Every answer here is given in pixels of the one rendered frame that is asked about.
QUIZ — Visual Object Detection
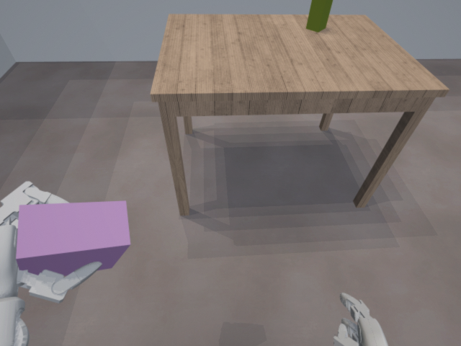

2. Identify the table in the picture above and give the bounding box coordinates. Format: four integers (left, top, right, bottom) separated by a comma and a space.
150, 14, 449, 216

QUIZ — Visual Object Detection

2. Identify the sponge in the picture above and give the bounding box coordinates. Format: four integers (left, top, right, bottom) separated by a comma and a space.
16, 200, 130, 276

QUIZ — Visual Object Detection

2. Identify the right robot hand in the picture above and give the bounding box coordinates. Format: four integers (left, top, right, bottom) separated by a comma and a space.
334, 293, 388, 346

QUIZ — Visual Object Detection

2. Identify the left robot forearm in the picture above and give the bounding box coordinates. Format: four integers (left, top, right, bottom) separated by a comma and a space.
0, 297, 30, 346

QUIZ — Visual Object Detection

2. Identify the left robot hand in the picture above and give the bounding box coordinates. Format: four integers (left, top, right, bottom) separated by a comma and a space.
0, 182, 102, 303

